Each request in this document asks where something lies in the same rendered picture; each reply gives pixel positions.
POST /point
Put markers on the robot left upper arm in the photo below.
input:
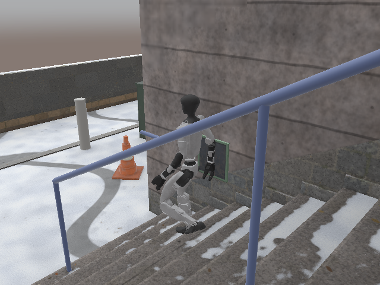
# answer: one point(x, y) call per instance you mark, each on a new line
point(182, 144)

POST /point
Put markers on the robot right foot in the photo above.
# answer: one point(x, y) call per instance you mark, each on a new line
point(181, 229)

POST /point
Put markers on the right robot forearm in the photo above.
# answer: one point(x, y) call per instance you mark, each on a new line
point(211, 152)

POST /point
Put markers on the robot left hand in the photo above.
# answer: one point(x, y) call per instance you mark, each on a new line
point(158, 181)

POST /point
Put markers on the robot right upper arm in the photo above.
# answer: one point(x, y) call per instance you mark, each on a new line
point(207, 132)

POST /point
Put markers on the robot right shin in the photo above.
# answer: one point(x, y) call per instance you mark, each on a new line
point(187, 208)

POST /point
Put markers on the left robot forearm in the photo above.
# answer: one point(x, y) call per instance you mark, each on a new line
point(172, 167)

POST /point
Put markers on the robot right hand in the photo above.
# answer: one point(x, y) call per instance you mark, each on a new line
point(209, 167)

